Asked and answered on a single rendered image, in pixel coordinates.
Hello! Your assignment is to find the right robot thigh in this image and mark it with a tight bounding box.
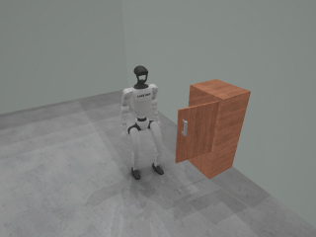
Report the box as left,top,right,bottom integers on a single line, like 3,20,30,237
127,124,141,160

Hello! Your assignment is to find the right robot foot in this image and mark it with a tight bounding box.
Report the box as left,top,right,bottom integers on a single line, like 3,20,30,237
131,167,141,180

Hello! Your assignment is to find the cupboard door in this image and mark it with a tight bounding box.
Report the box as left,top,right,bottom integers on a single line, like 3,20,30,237
175,101,220,164

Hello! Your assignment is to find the left robot hand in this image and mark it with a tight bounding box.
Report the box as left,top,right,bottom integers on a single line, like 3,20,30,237
155,120,162,131

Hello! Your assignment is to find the robot left forearm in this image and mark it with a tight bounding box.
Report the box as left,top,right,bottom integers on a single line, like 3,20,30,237
151,103,159,121

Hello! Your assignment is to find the handle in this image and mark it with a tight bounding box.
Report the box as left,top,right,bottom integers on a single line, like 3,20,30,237
182,119,188,136

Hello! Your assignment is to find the left robot upper arm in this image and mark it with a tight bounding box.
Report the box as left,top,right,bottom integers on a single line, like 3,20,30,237
149,84,159,107

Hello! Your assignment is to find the right robot hand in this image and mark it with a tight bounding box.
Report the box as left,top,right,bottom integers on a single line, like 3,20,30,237
120,130,129,145

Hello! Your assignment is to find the right robot upper arm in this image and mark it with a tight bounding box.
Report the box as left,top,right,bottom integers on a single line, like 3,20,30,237
121,88,133,113

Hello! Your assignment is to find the robot right forearm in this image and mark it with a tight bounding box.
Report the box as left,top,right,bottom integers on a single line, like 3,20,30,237
120,107,127,131

